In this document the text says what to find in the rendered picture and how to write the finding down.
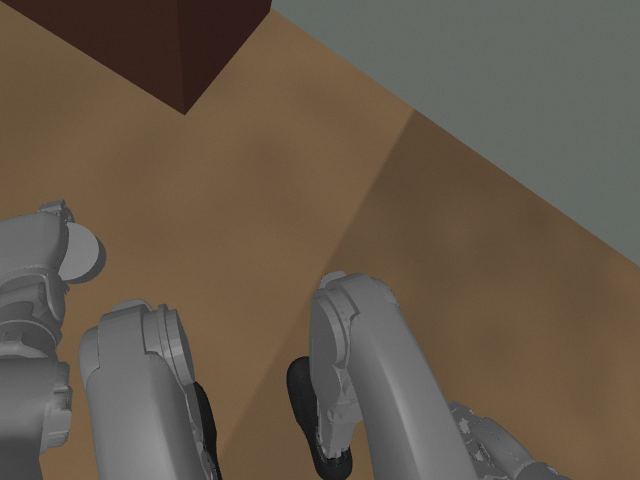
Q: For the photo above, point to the right robot hand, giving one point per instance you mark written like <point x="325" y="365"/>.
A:
<point x="495" y="453"/>

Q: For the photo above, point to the left robot hand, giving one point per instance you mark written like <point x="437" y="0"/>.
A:
<point x="36" y="240"/>

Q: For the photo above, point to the right robot arm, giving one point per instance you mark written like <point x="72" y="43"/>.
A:
<point x="540" y="471"/>

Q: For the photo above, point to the left robot foot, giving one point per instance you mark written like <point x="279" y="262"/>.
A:
<point x="209" y="431"/>

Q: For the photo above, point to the right robot foot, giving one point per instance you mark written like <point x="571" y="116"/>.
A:
<point x="304" y="404"/>

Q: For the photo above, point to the tin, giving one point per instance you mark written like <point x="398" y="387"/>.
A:
<point x="85" y="256"/>

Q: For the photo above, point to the left robot arm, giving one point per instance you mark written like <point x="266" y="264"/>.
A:
<point x="35" y="399"/>

